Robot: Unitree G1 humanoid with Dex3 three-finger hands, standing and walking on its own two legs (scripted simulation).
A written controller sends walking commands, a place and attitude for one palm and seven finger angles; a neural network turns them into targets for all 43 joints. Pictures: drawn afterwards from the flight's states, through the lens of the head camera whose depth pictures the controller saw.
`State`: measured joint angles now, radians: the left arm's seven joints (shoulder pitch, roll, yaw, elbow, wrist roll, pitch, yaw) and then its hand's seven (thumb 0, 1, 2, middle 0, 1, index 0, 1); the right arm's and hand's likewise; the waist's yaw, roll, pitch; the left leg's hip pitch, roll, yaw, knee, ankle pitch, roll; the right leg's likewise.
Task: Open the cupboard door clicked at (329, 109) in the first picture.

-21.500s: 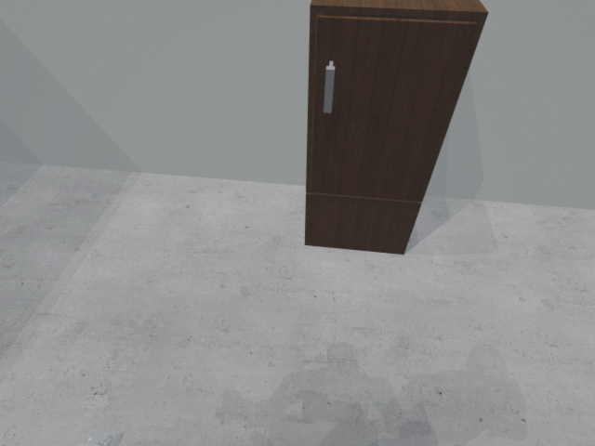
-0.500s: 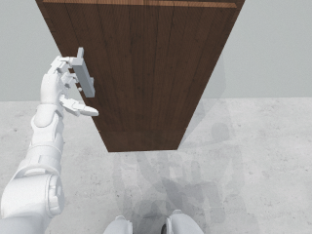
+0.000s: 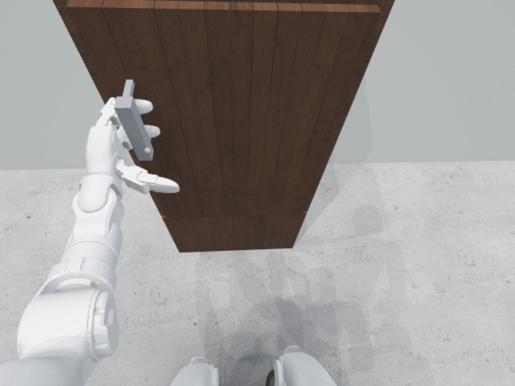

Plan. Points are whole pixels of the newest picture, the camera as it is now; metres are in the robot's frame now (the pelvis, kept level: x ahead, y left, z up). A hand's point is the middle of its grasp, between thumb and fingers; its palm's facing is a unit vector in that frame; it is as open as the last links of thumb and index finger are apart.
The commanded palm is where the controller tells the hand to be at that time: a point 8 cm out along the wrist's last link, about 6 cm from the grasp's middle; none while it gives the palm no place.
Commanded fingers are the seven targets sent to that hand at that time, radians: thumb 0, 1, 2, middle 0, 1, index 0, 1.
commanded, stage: slide the fingers in behind the handle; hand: left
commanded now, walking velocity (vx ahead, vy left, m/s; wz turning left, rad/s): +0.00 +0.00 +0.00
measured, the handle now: (138, 121) +0.52 +0.17 +0.06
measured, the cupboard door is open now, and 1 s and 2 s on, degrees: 0 0 30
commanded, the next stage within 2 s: close the thumb around the handle in 0.34 s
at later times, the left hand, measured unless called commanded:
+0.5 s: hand (145, 150) +0.46 +0.15 +0.07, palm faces -0.01 -1.00 -0.01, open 14.0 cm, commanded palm +0.43 +0.20 +0.07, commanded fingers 0.00 -0.28 0.40 -0.32 -1.22 -0.32 -1.22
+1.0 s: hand (147, 149) +0.47 +0.15 +0.06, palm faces +0.00 -1.00 -0.02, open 6.6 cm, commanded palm +0.44 +0.20 +0.07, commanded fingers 0.00 0.90 0.90 -0.40 -1.35 -0.40 -1.35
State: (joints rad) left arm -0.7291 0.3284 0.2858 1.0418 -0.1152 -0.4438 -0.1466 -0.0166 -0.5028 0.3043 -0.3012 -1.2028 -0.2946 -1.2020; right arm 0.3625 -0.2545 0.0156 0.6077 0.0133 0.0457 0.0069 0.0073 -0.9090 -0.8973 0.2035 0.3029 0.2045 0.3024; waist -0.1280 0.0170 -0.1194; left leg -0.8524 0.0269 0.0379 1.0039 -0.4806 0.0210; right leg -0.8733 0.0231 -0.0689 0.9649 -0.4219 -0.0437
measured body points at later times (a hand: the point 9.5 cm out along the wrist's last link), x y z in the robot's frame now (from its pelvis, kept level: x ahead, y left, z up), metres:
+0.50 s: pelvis +0.00 +0.00 +0.00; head +0.10 +0.01 +0.44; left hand +0.46 +0.21 +0.07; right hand +0.04 -0.26 -0.12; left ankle +0.00 +0.11 -0.67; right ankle +0.02 -0.09 -0.67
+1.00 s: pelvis +0.00 +0.01 +0.00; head +0.10 +0.01 +0.44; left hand +0.46 +0.21 +0.06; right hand +0.04 -0.26 -0.12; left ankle +0.00 +0.11 -0.67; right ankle +0.02 -0.09 -0.67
